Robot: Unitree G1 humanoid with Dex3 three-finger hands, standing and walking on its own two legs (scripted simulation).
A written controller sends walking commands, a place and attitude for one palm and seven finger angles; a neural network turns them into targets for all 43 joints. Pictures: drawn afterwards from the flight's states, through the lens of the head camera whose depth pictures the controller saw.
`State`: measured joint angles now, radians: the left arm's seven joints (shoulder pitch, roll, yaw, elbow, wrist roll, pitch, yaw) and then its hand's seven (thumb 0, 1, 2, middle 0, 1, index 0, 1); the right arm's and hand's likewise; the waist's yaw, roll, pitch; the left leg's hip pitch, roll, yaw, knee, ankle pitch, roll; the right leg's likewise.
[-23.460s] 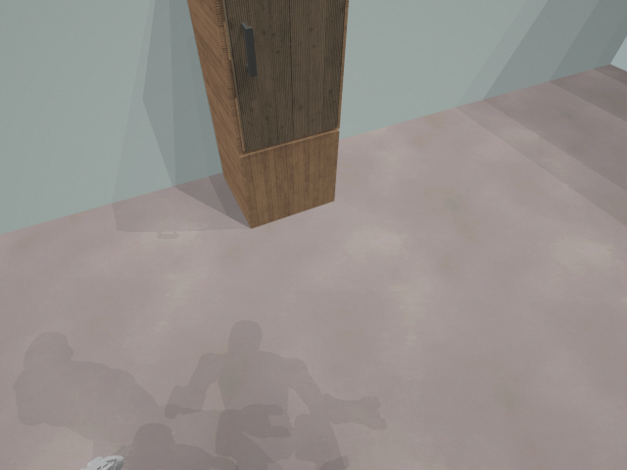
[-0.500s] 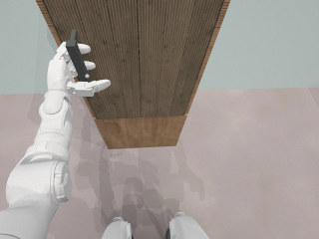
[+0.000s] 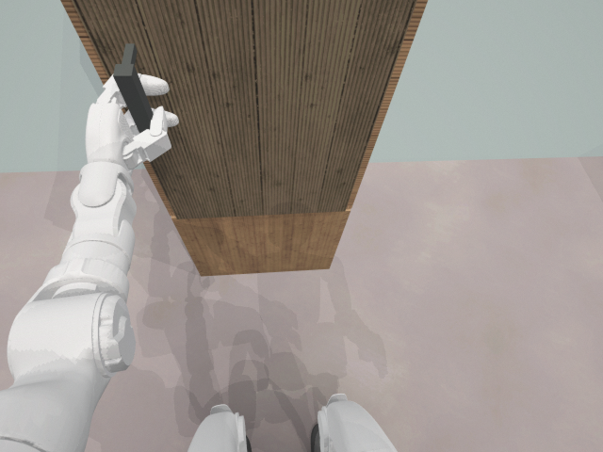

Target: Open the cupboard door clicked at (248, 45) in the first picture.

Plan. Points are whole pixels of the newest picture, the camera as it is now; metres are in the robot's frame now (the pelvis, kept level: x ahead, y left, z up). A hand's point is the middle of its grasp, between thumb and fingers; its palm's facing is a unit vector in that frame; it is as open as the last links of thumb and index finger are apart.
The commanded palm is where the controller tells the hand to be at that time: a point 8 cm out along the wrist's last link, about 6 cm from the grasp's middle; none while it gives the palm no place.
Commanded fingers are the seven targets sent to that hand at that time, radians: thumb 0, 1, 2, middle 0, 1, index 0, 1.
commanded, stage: pull the door open along its arc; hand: left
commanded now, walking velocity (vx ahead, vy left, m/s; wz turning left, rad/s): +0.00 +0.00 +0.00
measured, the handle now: (144, 103) +0.56 +0.16 +0.09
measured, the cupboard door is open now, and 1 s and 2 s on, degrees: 0 40 37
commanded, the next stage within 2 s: open thumb and fingers to let go in 0.94 s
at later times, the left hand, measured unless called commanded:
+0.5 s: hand (181, 206) +0.40 +0.11 +0.08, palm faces +0.05 -1.00 +0.07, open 5.9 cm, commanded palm +0.33 +0.16 +0.08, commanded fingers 0.00 0.90 0.90 -0.40 -1.35 -0.40 -1.35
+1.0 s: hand (253, 280) +0.30 +0.03 +0.09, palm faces +0.31 -0.95 -0.01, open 6.3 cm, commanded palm +0.25 +0.07 +0.08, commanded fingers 0.00 0.90 0.90 -0.40 -1.35 -0.40 -1.35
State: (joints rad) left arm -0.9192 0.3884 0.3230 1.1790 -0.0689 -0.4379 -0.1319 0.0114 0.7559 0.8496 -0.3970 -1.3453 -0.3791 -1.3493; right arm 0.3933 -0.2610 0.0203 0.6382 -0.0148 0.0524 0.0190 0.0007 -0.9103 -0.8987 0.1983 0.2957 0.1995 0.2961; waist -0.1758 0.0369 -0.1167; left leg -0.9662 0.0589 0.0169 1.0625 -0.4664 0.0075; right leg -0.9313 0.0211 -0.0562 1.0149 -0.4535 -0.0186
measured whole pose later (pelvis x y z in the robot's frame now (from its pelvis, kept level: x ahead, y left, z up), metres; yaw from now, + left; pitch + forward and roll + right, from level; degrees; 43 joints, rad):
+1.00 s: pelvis +0.04 -0.05 +0.03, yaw +3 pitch +10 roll +1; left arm 0.28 -0.06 -0.27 -0.03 0.06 -0.16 0.48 0.03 0.66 0.71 -0.31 -1.24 -0.34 -1.31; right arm 0.19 -0.16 0.03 0.48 -0.05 0.06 0.04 0.01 -0.91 -0.90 0.20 0.30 0.20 0.30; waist -0.04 0.03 -0.16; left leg -0.58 0.05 -0.03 0.88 -0.46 -0.05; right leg -0.56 0.02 -0.09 0.90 -0.51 -0.08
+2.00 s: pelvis -0.01 -0.01 +0.02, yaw +2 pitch +10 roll +0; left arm -0.02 -0.10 -0.28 0.24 0.09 -0.24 0.55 -0.01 -0.50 0.30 -0.28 -0.51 -0.27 -0.51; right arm 0.19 -0.17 0.01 0.56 -0.06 0.01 0.02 0.01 -0.91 -0.90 0.20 0.30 0.20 0.30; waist -0.02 0.03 -0.13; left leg -0.71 0.02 -0.02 0.98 -0.45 -0.02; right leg -0.68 0.00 -0.06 0.98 -0.47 -0.04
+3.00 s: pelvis +0.02 -0.02 +0.00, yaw +2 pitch +12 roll +0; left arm 0.51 0.14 -0.12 -0.25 -0.10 -0.30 -0.05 -0.01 -0.50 0.30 -0.15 -0.30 -0.15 -0.30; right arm 0.27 -0.22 0.01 0.40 0.01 -0.04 -0.01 0.01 -0.91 -0.90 0.20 0.30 0.20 0.30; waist -0.01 0.04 -0.14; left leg -0.75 0.02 -0.03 1.06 -0.52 -0.02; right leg -0.72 0.00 -0.07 1.06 -0.54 -0.04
